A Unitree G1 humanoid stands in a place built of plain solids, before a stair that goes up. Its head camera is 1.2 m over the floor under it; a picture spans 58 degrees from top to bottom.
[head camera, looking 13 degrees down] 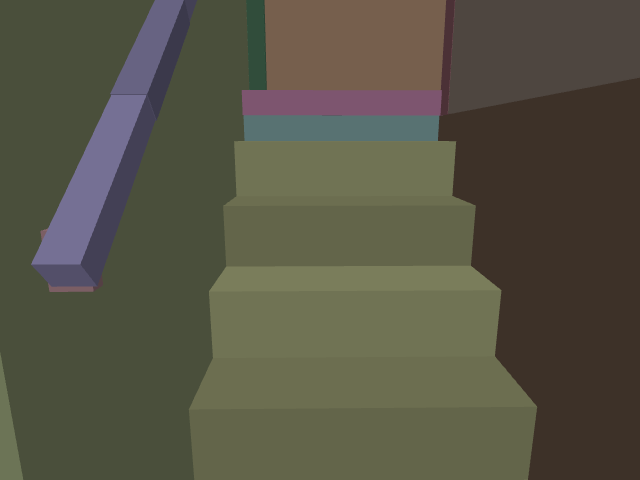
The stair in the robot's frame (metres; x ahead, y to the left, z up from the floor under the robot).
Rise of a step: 0.20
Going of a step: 0.24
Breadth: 0.81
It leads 1 degrees to the left of straight ahead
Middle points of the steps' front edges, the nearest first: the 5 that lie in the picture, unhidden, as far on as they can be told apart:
0.89 -0.10 0.60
1.13 -0.10 0.80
1.37 -0.10 1.00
1.60 -0.09 1.20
1.84 -0.08 1.40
